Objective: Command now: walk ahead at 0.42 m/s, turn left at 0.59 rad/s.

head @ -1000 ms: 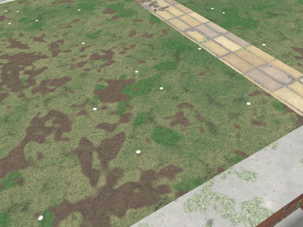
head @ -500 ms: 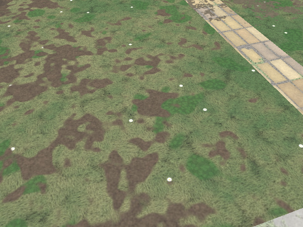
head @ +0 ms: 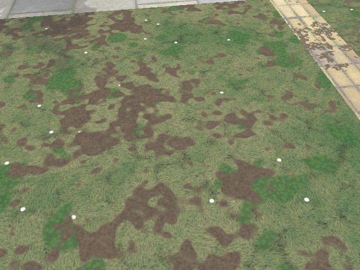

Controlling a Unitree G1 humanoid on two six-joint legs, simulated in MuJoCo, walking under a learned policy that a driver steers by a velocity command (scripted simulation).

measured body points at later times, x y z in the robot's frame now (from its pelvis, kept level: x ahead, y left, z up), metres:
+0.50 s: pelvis +0.22 -0.06 +0.02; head +0.23 -0.07 +0.47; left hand +0.24 +0.21 -0.09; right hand +0.47 -0.23 -0.08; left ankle +0.29 +0.09 -0.65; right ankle +0.17 -0.16 -0.72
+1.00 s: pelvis +0.30 +0.00 +0.01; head +0.32 +0.03 +0.46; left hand +0.32 +0.31 -0.10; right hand +0.56 -0.15 -0.09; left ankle +0.31 +0.10 -0.72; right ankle +0.41 -0.12 -0.68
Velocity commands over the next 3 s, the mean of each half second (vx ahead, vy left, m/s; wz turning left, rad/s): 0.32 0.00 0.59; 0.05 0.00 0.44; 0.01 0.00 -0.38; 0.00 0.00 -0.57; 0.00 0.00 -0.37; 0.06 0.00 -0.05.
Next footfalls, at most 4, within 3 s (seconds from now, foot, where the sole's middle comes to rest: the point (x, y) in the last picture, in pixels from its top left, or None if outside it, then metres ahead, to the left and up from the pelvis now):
0.16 right None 0.21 -0.16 -0.76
0.68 left None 0.34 0.12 -0.76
1.12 right None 0.41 -0.11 -0.76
1.46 left None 0.31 0.11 -0.76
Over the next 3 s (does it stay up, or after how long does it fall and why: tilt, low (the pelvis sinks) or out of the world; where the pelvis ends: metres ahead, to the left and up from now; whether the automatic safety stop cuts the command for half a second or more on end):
stays up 0.30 -0.06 0.02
